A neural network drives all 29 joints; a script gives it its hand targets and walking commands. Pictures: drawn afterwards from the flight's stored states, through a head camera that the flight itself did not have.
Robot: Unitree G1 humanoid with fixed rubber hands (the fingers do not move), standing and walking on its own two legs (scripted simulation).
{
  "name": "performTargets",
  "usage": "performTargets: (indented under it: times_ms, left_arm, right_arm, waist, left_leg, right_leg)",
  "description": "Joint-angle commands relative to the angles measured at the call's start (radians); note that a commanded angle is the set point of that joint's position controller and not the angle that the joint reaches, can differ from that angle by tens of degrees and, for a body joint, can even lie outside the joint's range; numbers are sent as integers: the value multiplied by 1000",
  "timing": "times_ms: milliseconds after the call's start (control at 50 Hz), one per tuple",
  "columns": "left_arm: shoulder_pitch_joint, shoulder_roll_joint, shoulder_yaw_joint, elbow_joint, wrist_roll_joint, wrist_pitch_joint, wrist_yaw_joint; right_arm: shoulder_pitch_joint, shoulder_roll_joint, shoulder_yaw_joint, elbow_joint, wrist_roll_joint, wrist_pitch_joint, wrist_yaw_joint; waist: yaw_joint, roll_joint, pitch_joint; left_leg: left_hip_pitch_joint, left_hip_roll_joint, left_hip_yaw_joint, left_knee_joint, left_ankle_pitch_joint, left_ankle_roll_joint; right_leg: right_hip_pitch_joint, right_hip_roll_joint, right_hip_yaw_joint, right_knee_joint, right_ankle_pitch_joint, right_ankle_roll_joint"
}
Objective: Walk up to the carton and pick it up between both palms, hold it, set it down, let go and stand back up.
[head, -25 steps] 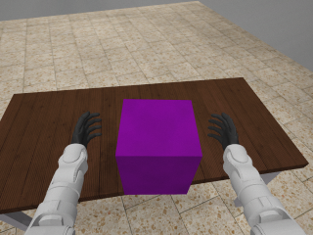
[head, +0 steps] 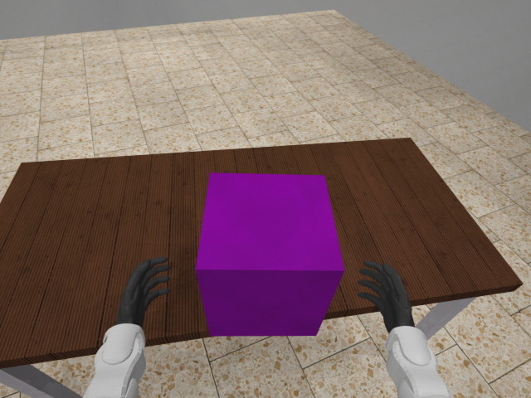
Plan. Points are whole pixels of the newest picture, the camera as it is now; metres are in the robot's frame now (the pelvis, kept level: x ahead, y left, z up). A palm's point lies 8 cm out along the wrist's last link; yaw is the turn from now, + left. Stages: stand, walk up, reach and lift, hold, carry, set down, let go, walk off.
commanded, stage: set down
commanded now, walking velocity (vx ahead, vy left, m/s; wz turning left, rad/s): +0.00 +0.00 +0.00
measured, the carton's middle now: (265, 258) +0.39 +0.03 -0.05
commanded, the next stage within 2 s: let go in 1.56 s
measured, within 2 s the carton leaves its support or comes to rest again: neither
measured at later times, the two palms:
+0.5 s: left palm (126, 358) +0.20 +0.23 -0.05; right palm (401, 372) +0.20 -0.18 -0.05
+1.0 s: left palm (127, 372) +0.18 +0.23 -0.06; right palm (412, 386) +0.18 -0.20 -0.06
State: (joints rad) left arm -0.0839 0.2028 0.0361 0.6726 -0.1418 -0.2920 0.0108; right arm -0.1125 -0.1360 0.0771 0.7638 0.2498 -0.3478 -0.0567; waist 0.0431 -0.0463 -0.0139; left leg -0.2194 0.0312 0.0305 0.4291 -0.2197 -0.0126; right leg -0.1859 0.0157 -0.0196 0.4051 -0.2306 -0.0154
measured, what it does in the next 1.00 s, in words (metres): stands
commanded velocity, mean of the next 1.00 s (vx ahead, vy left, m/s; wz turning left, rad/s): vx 0.00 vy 0.00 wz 0.00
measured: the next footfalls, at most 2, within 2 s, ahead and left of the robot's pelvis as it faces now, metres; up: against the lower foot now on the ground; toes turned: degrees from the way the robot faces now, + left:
none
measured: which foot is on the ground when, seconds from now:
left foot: down 0.00-1.00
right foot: down 0.00-1.00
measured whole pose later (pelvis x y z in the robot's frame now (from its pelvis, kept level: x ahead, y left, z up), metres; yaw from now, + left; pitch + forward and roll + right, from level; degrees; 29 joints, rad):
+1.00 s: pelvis +0.01 +0.00 +0.00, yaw -1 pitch -5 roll +0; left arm 0.18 0.20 0.02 0.64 -0.07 -0.22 0.01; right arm 0.14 -0.14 0.06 0.82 0.12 -0.43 -0.01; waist 0.04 -0.03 0.04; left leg -0.08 0.03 0.04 0.41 -0.25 -0.01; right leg -0.05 0.02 0.00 0.40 -0.26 -0.02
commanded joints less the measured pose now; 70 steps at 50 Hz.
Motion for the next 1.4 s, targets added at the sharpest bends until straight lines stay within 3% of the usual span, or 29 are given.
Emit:
performTargets:
  times_ms: [0,60,180,260,280,420,520,760,1060,1080,1220,1280,1380]
  left_arm:
    - [-182,89,7,-137,-9,-96,10]
    - [-153,85,0,-99,-13,-123,4]
    - [-91,77,-3,-84,-7,-171,9]
    - [11,60,2,-56,9,-194,2]
    - [-24,101,20,-66,1,-203,-5]
    - [-2,91,-8,-51,-9,-233,-5]
    - [-24,103,-37,-73,-27,-172,19]
    - [120,93,5,-95,48,-36,6]
    - [187,93,8,-195,100,130,-8]
    - [191,93,11,-234,83,117,-6]
    - [193,83,10,-174,128,209,-19]
    - [187,92,14,-233,134,240,-16]
    - [204,86,5,-233,137,280,-13]
  right_arm:
    - [-183,-88,-25,-135,-13,-94,15]
    - [-153,-89,-24,-107,-20,-132,15]
    - [-84,-79,-10,-50,-24,-193,30]
    - [-9,-73,9,-18,-25,-249,32]
    - [-15,-66,-8,-9,-20,-263,32]
    - [5,-71,-11,4,-32,-316,51]
    - [4,-73,-40,-23,-77,-257,59]
    - [118,-85,-26,-11,-99,-171,48]
    - [193,-94,-58,-81,-158,-47,44]
    - [190,-92,-57,-152,-153,-54,44]
    - [198,-101,-66,-72,-201,18,40]
    - [199,-111,-86,-106,-212,35,39]
    - [211,-124,-98,-107,-224,55,45]
  waist:
    - [1,74,-219]
    - [-11,73,-201]
    - [-7,62,-155]
    - [-5,37,-145]
    - [-12,71,-130]
    - [-14,63,-86]
    - [-21,59,-69]
    - [-8,57,-40]
    - [-11,60,3]
    - [-3,31,-27]
    - [-12,57,43]
    - [-13,69,5]
    - [-29,65,12]
  left_leg:
    - [170,-40,-6,15,323,-33]
    - [163,-43,-3,26,298,-33]
    - [145,-40,-2,38,262,-31]
    - [161,-44,-3,59,308,-34]
    - [98,-45,-10,73,289,-38]
    - [67,-40,-5,75,177,-29]
    - [69,-26,-1,28,66,-15]
    - [179,-36,14,-14,257,-29]
    - [254,-32,29,-67,301,-24]
    - [258,-36,28,-62,307,-19]
    - [282,-30,24,-82,255,-17]
    - [300,-29,31,-74,290,-26]
    - [301,-26,28,-70,299,-28]
  right_leg:
    - [-54,5,40,-61,104,-7]
    - [-53,3,42,-55,99,-5]
    - [-70,6,40,-34,53,-12]
    - [-47,7,44,-15,151,-4]
    - [-36,2,49,-4,133,-10]
    - [-77,3,44,14,26,-19]
    - [-71,-5,45,1,-59,-27]
    - [25,-3,44,-59,144,-18]
    - [33,-10,29,-136,164,-16]
    - [40,-7,31,-129,183,-6]
    - [-11,-5,19,-155,106,-12]
    - [-11,1,10,-153,130,-8]
    - [-8,4,3,-152,144,-6]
